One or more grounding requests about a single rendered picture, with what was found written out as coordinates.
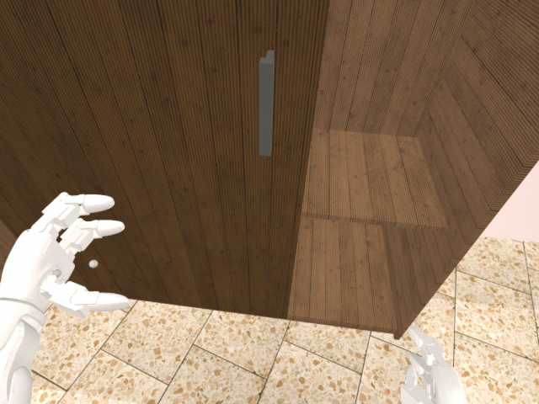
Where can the robot left forearm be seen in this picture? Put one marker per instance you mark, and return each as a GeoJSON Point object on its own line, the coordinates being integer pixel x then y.
{"type": "Point", "coordinates": [20, 325]}

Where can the handle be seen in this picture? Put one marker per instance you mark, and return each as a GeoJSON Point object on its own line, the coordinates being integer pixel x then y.
{"type": "Point", "coordinates": [266, 102]}

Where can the wardrobe door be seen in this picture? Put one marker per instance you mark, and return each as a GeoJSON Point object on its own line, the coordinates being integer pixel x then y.
{"type": "Point", "coordinates": [7, 241]}
{"type": "Point", "coordinates": [155, 103]}

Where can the left robot hand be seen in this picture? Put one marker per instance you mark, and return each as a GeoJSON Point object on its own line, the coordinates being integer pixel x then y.
{"type": "Point", "coordinates": [27, 273]}

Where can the right robot hand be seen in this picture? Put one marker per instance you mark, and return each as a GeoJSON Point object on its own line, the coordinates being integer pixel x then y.
{"type": "Point", "coordinates": [441, 381]}

